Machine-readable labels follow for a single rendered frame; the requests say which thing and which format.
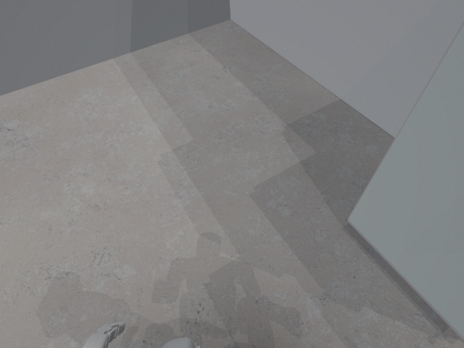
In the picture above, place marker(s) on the fridge door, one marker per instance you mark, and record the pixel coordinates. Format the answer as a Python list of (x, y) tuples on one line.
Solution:
[(413, 209)]

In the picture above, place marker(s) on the left robot hand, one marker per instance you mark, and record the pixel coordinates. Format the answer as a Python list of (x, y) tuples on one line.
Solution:
[(105, 335)]

